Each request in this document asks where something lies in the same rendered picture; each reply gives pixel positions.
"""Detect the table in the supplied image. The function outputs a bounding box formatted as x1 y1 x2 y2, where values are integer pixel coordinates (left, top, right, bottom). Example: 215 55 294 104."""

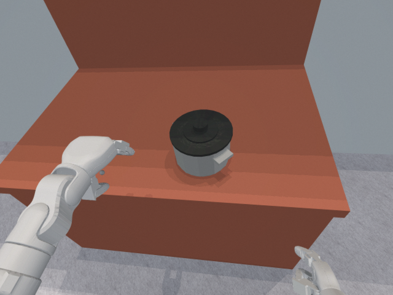
0 0 350 269

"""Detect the knob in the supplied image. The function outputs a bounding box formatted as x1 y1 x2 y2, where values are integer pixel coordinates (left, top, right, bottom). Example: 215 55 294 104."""
193 118 208 132

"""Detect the right robot hand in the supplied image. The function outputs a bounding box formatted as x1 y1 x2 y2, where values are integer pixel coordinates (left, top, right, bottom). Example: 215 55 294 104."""
292 246 341 295

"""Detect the left robot hand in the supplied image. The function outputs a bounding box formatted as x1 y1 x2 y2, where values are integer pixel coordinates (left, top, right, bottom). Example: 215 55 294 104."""
62 136 135 200

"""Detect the robot left forearm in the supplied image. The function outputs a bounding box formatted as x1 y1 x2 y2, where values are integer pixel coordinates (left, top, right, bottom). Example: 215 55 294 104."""
0 163 91 295

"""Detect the lid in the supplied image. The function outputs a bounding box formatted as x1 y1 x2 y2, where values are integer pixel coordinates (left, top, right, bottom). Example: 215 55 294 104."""
169 109 233 157

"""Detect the pot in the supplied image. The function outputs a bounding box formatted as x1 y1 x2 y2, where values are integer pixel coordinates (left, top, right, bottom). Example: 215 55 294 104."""
173 142 233 177

